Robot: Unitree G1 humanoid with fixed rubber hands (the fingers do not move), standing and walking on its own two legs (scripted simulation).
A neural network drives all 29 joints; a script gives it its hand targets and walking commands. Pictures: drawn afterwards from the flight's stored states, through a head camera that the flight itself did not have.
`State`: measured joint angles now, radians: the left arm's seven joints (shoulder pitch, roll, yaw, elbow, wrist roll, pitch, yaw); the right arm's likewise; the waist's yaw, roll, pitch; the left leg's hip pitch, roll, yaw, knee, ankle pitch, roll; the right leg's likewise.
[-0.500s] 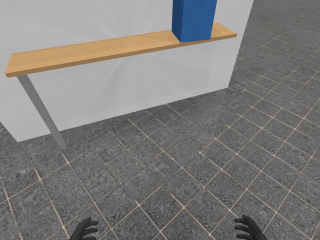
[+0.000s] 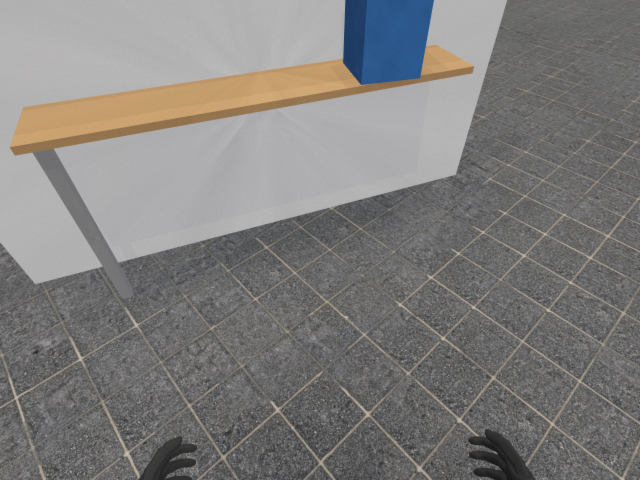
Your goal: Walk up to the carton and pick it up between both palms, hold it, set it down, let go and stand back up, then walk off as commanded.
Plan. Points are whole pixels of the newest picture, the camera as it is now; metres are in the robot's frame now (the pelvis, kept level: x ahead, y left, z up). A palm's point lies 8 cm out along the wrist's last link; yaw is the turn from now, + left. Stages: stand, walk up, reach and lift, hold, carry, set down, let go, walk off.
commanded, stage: stand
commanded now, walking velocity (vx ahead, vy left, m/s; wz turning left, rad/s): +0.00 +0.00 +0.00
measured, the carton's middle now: (384, 31) +1.41 -0.19 +0.07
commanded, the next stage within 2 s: none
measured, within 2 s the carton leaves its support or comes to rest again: neither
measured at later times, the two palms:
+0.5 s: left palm out of the picture +0.14 +0.24 -0.08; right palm out of the picture +0.15 -0.23 -0.08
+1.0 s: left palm out of the picture +0.13 +0.28 -0.06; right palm out of the picture +0.14 -0.27 -0.06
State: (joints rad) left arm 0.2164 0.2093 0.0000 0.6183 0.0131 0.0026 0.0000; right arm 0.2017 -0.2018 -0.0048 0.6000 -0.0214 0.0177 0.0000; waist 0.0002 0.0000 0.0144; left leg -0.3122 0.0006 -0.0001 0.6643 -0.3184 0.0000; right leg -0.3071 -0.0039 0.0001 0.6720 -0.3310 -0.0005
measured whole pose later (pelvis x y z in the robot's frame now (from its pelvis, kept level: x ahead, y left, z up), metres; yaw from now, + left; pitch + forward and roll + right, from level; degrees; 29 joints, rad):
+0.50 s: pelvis +0.00 +0.00 +0.00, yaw +0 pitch -2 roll +0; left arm 0.22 0.24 0.00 0.62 0.01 0.00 0.00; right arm 0.20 -0.20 -0.02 0.60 -0.02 0.01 0.00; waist 0.00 0.00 0.01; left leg -0.31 0.00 0.00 0.66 -0.31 0.00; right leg -0.31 0.00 0.00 0.67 -0.33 0.00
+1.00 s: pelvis -0.01 +0.00 +0.00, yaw +0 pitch -3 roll +0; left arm 0.22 0.36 0.00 0.62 0.01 -0.01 0.00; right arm 0.20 -0.30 -0.04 0.60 -0.01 -0.02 0.00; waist 0.00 0.00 0.01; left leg -0.31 0.00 0.00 0.65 -0.30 0.00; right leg -0.31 0.00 0.00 0.67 -0.31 0.00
